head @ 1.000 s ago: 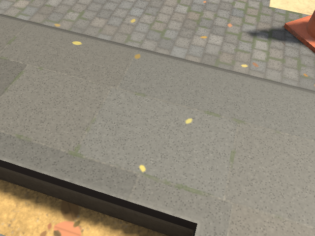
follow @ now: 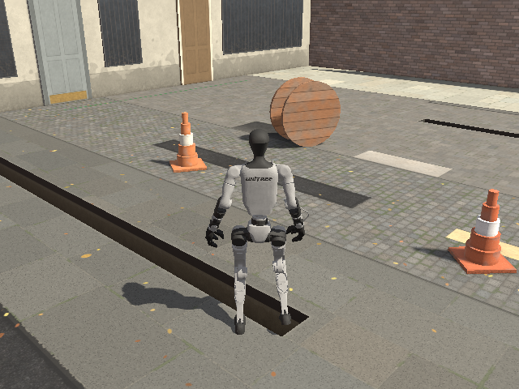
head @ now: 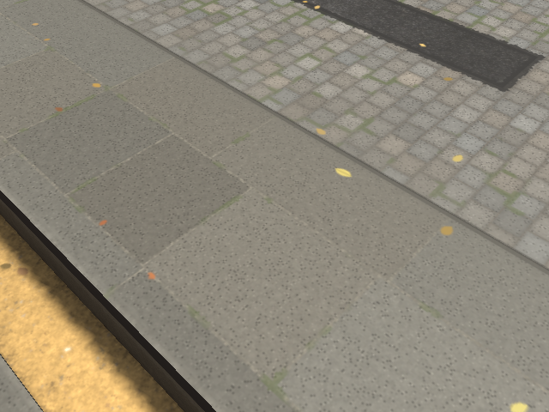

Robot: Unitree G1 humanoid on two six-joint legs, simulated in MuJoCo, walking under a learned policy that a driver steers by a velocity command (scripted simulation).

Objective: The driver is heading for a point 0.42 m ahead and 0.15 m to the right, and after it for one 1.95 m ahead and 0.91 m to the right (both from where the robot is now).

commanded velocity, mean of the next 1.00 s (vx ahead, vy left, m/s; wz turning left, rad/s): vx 0.11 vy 0.00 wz -0.34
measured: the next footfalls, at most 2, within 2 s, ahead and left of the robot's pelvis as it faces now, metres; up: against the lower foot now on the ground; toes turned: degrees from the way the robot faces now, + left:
right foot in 0.32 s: +0.44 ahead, -0.16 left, +0.00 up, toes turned -1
left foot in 0.98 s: +0.57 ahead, -0.02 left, +0.00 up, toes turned -36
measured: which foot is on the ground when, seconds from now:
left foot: down 0.00-0.32, up 0.34-0.96, down 0.98-1.00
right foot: up 0.00-0.30, down 0.32-0.96, up 0.98-1.00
